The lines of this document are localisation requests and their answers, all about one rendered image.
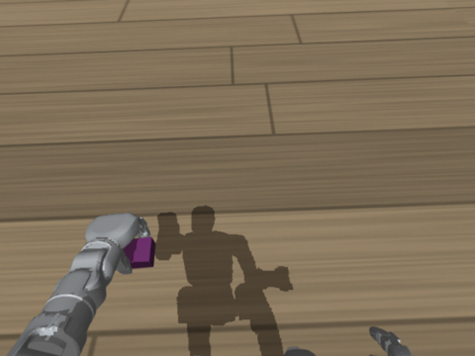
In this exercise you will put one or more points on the left robot arm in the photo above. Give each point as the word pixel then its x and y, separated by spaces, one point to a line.
pixel 60 328

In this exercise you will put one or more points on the right robot hand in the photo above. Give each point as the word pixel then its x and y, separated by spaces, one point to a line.
pixel 389 342

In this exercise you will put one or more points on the left robot hand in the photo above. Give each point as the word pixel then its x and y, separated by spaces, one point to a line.
pixel 120 229

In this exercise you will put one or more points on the small box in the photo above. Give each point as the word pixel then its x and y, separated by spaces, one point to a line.
pixel 140 252

